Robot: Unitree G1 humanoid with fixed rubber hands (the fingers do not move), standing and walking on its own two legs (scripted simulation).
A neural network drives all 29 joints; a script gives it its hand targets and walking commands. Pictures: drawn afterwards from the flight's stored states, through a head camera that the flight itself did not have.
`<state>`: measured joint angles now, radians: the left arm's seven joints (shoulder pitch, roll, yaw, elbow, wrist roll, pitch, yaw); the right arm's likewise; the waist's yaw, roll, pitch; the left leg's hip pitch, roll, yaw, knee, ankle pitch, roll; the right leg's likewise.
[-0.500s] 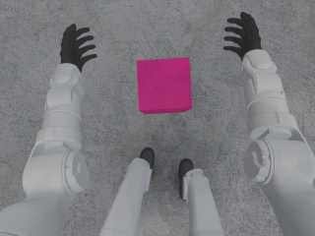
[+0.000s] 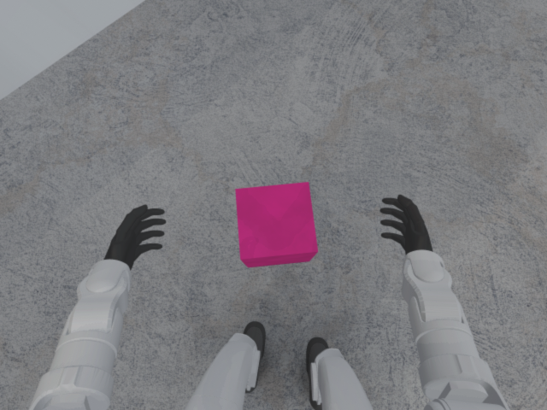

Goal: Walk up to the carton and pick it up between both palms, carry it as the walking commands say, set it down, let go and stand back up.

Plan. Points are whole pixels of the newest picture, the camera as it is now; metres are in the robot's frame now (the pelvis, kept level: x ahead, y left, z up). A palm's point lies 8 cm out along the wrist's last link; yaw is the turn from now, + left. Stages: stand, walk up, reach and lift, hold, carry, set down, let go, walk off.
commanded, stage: let go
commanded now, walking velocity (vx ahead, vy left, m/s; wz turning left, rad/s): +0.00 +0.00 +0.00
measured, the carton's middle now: (275, 228) +0.46 +0.04 -0.61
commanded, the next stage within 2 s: stand in 0.88 s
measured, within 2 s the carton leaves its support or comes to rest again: neither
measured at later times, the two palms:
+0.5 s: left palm (121, 338) +0.19 +0.21 -0.02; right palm (516, 365) +0.21 -0.27 -0.03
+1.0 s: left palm (92, 339) +0.19 +0.25 -0.03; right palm (525, 384) +0.19 -0.28 -0.04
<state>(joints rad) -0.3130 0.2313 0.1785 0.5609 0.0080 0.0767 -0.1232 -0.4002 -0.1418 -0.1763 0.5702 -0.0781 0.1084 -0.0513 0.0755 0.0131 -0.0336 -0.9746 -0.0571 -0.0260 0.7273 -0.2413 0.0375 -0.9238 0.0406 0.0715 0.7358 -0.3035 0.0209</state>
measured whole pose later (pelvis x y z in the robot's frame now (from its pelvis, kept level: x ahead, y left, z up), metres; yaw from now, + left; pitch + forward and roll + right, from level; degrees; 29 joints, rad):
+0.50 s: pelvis +0.04 -0.03 +0.04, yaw +1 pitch +1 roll +1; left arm 0.25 0.22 0.05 0.42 0.00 0.07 -0.08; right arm 0.23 -0.22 -0.05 0.44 -0.01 0.07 0.05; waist 0.00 -0.01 0.05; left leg -0.21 -0.03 -0.05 0.42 -0.23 0.00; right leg -0.16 0.05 0.05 0.44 -0.29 -0.03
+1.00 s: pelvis +0.04 -0.02 +0.04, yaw +1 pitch -2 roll +0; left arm 0.21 0.29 0.05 0.52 0.04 0.10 0.01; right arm 0.22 -0.27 -0.03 0.61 -0.05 0.05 -0.01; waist 0.01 -0.03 0.01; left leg -0.20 -0.04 -0.05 0.52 -0.29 0.01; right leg -0.14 0.04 0.04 0.51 -0.33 -0.02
